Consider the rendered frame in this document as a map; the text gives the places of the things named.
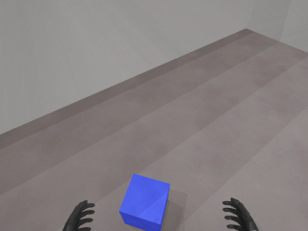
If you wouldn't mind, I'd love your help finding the carton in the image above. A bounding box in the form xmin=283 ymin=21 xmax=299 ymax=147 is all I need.
xmin=119 ymin=173 xmax=170 ymax=231

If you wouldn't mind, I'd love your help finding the robot left hand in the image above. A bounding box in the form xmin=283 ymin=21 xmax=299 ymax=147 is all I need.
xmin=63 ymin=200 xmax=95 ymax=231

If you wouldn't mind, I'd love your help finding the robot right hand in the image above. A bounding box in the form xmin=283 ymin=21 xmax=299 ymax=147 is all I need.
xmin=222 ymin=197 xmax=259 ymax=231

